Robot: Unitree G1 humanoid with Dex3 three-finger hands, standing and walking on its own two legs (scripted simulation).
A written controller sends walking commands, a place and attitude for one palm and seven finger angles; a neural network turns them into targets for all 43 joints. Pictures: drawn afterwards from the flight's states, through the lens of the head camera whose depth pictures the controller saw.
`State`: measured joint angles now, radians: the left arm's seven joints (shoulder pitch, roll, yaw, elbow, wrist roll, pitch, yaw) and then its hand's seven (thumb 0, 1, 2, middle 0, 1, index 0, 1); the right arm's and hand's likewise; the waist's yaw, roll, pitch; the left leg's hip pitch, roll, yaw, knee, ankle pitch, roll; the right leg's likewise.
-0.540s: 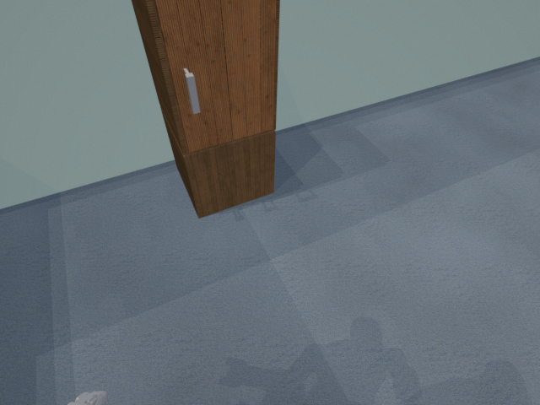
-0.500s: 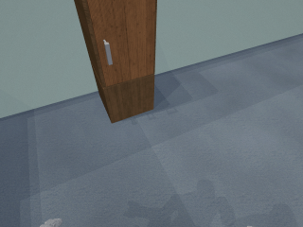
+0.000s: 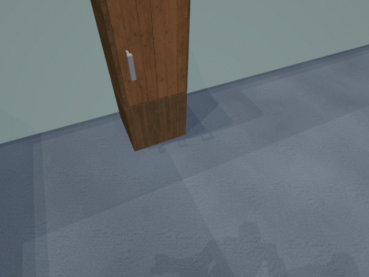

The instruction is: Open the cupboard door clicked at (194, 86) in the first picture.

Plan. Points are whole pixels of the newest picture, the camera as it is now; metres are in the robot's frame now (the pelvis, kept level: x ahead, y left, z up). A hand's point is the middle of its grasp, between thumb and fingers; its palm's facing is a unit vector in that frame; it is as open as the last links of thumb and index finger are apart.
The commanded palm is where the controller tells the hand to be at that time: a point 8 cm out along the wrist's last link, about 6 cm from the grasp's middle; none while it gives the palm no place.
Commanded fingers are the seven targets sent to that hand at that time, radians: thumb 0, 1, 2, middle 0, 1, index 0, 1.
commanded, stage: stand and wait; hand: left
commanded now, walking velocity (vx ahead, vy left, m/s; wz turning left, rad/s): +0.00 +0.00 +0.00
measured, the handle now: (130, 65) +1.02 +0.32 -0.09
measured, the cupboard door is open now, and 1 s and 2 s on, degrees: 0 0 0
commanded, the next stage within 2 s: look at it before walking up in 0.28 s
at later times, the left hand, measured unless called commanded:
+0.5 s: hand out of the picture +0.06 +0.24 -0.15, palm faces -0.03 -0.94 -0.33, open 7.4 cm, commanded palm none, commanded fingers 0.00 0.90 0.90 -0.20 -0.30 -0.20 -0.30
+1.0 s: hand out of the picture +0.06 +0.25 -0.15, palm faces -0.03 -0.94 -0.33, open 7.4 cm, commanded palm none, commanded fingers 0.00 0.90 0.90 -0.20 -0.30 -0.20 -0.30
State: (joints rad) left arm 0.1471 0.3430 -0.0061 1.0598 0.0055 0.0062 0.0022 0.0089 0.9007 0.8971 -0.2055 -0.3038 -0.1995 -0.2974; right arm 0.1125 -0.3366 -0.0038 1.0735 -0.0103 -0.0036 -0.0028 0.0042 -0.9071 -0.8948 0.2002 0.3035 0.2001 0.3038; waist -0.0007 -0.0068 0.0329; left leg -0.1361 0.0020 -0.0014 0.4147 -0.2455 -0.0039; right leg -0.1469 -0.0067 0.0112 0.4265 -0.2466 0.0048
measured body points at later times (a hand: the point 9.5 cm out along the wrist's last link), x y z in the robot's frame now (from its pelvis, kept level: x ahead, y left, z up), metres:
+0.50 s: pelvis -0.02 +0.00 +0.00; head -0.02 +0.00 +0.45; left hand +0.06 +0.29 -0.13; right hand +0.06 -0.30 -0.13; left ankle -0.01 +0.12 -0.74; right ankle -0.01 -0.12 -0.74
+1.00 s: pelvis -0.01 +0.00 +0.00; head +0.00 +0.00 +0.45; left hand +0.06 +0.30 -0.13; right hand +0.07 -0.30 -0.13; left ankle -0.01 +0.12 -0.74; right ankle -0.01 -0.12 -0.74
